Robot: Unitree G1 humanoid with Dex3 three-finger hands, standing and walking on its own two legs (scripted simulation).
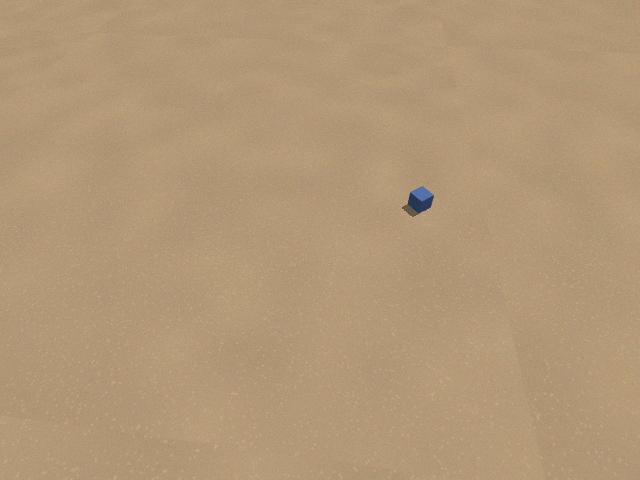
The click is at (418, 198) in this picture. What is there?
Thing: cube
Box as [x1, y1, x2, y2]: [408, 186, 433, 213]
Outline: 422,186 410,192 408,204 418,213 430,206 433,195
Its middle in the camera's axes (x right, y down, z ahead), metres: +0.46 -0.17 +1.77
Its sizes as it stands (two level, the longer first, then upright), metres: 0.076 0.076 0.076
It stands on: the floor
